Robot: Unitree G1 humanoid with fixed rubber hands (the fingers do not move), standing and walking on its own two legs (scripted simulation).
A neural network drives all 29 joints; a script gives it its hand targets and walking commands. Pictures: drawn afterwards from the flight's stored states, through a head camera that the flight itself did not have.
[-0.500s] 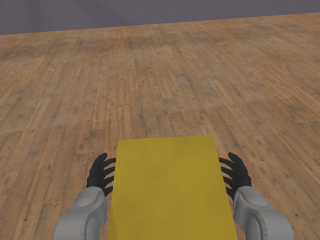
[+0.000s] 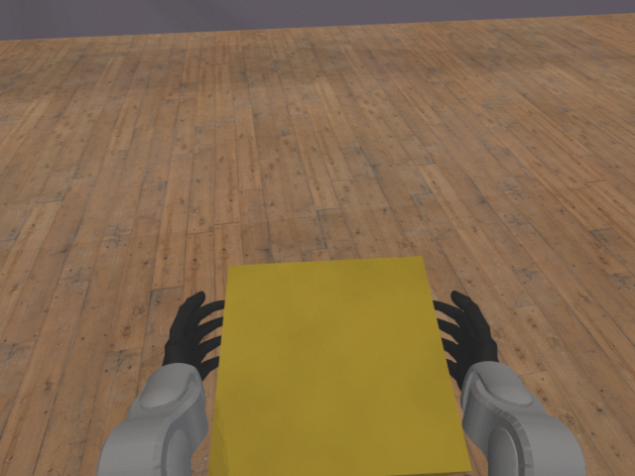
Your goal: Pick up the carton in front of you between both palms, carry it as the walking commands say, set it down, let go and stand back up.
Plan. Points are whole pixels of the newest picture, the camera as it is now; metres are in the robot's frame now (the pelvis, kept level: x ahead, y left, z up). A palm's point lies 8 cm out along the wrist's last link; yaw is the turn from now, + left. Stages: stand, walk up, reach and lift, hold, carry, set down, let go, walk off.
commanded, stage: carry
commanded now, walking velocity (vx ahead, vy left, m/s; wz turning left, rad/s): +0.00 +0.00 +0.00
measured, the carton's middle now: (330, 385) +0.24 +0.00 +0.02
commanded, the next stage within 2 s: hold in 1.66 s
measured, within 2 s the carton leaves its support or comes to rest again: neither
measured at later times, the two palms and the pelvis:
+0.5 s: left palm (206, 300) +0.32 +0.16 +0.08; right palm (445, 297) +0.33 -0.14 +0.08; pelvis +0.10 +0.00 -0.01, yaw +2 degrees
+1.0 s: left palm (191, 323) +0.29 +0.17 +0.08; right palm (442, 320) +0.30 -0.13 +0.08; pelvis +0.06 +0.01 -0.01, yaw +2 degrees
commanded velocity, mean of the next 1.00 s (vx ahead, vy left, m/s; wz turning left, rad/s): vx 0.00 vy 0.00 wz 0.00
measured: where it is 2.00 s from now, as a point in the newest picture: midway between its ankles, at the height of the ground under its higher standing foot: outside the picture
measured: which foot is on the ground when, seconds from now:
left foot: down 0.00-0.06, up 0.08-0.14, down 0.16-1.00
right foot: down 0.00-1.00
